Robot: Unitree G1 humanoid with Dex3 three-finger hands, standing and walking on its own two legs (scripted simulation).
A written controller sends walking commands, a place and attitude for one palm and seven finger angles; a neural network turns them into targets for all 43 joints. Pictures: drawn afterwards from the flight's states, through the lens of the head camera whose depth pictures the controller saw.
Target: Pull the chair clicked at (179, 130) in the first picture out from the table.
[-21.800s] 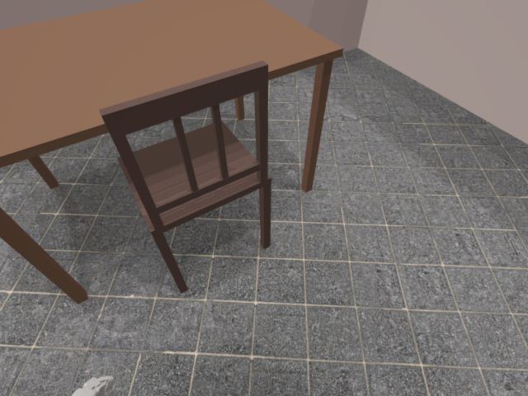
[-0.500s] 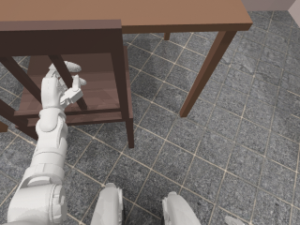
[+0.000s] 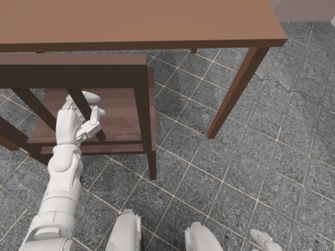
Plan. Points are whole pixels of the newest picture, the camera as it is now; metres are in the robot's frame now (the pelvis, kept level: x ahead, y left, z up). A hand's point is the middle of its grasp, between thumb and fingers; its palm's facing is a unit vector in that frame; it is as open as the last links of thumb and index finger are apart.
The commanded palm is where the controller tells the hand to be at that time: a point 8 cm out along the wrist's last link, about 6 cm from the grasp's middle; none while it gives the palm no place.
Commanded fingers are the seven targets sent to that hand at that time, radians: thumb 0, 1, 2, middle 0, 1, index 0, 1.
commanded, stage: step backward, pulling the chair out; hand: left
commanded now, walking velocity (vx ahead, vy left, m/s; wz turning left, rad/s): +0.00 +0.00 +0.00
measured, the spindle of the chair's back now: (48, 118) +0.43 +0.29 +0.00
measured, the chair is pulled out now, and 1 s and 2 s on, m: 0.04 0.20 0.26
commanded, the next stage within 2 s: none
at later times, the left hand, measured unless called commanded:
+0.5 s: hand (101, 132) +0.37 +0.15 +0.04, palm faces +0.06 -0.99 -0.12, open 4.9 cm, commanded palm +0.34 +0.19 +0.04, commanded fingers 0.00 0.90 0.90 -0.50 -1.45 -0.50 -1.45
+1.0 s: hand (112, 186) +0.26 +0.11 +0.04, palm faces -0.02 -0.99 -0.17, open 5.0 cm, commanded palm +0.27 +0.17 +0.04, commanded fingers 0.00 0.90 0.90 -0.50 -1.45 -0.50 -1.45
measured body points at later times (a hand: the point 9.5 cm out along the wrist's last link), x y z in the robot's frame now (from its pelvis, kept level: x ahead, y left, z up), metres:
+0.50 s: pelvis -0.02 +0.00 +0.09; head +0.08 +0.01 +0.53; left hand +0.36 +0.20 +0.05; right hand +0.07 -0.27 -0.03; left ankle +0.05 +0.12 -0.63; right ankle -0.04 -0.13 -0.63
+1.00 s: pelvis -0.08 +0.00 +0.09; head -0.02 -0.02 +0.54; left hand +0.25 +0.16 +0.05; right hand +0.02 -0.27 -0.04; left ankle +0.04 +0.12 -0.63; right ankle -0.04 -0.13 -0.63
